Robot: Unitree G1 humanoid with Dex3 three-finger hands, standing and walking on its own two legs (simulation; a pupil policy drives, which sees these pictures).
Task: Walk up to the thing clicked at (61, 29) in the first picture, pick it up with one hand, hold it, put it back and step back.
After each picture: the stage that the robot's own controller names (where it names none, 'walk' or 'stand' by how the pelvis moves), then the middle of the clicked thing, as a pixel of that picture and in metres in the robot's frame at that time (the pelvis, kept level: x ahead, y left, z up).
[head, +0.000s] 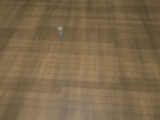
stand; (60, 32) +1.66 +0.30 -0.72
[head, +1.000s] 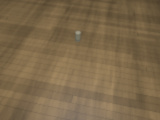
walk; (77, 36) +1.56 +0.15 -0.70
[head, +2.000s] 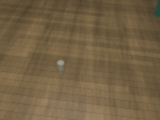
walk; (60, 66) +1.03 +0.20 -0.69
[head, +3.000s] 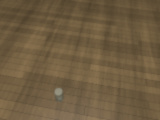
walk; (59, 94) +0.66 +0.21 -0.70
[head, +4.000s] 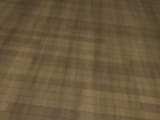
walk; out of the picture +0.44 +0.18 -0.71
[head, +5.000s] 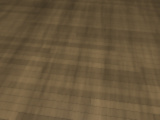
stand; out of the picture +0.39 +0.20 -0.72
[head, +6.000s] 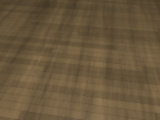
stand; out of the picture +0.40 +0.19 -0.73
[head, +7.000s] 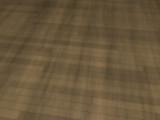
stand; out of the picture +0.40 +0.20 -0.73
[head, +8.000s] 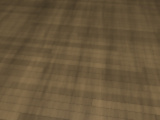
stand; out of the picture +0.39 +0.20 -0.73
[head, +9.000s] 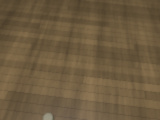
go down; (48, 119) +0.41 +0.20 -0.69
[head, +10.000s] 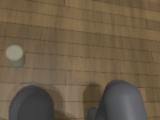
go down; (16, 57) +0.48 +0.23 -0.29
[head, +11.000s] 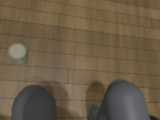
close in; (19, 55) +0.48 +0.23 -0.29
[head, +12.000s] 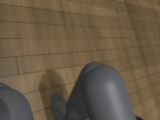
close in; out of the picture +0.46 +0.27 -0.23
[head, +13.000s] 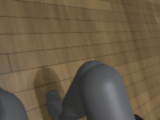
close; out of the picture +0.46 +0.29 -0.23
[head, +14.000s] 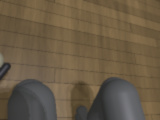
lift; out of the picture +0.37 +0.27 -0.16
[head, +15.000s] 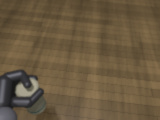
lift; (32, 97) +0.32 +0.18 -0.01
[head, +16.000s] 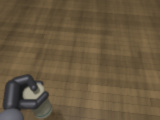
hold; (38, 101) +0.32 +0.17 -0.03
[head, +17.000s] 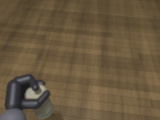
hold; (40, 101) +0.32 +0.16 -0.03
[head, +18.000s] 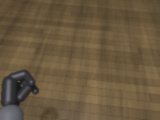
crouch; out of the picture +0.16 -0.06 -0.69
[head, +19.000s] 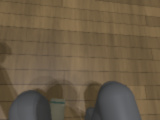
crouch; (56, 112) +0.25 +0.04 -0.35
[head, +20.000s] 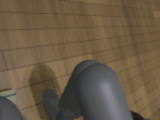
lower; (7, 108) +0.26 +0.06 -0.26
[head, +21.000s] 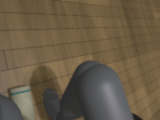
lower; (22, 103) +0.27 +0.02 -0.26
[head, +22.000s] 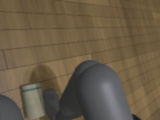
lower; (33, 100) +0.27 -0.02 -0.26
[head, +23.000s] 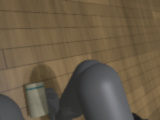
lower; (36, 98) +0.27 -0.04 -0.26
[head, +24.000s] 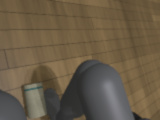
loosen; (35, 99) +0.27 -0.03 -0.26
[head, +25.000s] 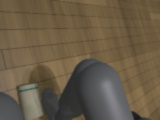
withdraw; (30, 100) +0.27 -0.02 -0.26
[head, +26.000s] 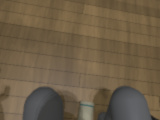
walk; (85, 115) +0.25 -0.04 -0.35
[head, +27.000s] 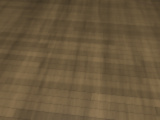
stand; out of the picture +0.15 -0.05 -0.68
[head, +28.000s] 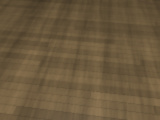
stand; out of the picture +0.16 -0.02 -0.69
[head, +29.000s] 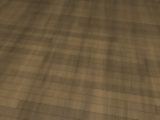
stand; out of the picture +0.17 -0.01 -0.71
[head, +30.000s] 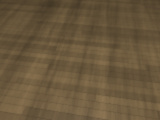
walk; out of the picture +0.18 +0.00 -0.75
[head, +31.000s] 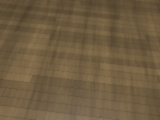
walk; out of the picture +0.33 -0.13 -0.72
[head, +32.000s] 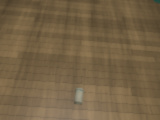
walk; (78, 96) +0.60 -0.01 -0.73
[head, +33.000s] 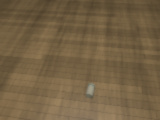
walk; (90, 90) +0.82 +0.01 -0.73
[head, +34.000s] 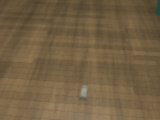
stand; (83, 92) +0.80 +0.00 -0.75
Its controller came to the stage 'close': yes
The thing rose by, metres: 0.70
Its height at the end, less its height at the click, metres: -0.02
